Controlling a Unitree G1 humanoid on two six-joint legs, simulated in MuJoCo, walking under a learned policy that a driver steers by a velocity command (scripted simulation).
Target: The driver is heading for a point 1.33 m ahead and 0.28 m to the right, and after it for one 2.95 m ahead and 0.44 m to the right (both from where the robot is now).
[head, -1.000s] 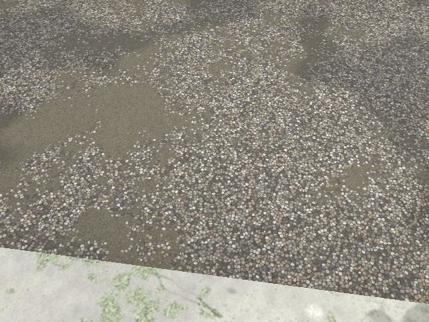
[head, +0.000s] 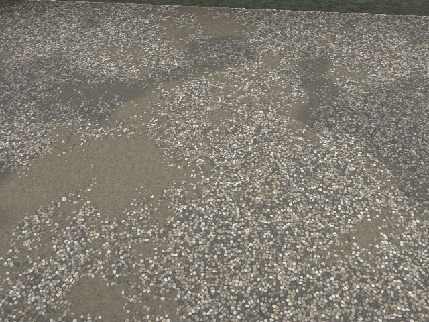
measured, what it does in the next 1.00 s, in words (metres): walks ahead: left foot, then right foot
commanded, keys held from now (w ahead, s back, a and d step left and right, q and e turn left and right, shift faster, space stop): w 1.00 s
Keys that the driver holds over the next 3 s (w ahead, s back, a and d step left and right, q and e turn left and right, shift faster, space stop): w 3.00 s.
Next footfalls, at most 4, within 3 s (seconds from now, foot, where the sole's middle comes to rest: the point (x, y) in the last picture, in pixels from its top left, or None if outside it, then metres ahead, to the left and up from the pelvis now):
0.20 left None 0.14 0.13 -0.77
0.54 right None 0.11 -0.05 -0.77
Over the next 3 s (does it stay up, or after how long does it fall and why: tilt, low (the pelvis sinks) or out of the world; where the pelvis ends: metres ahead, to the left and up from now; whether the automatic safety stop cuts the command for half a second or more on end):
stays up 0.14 0.05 -0.01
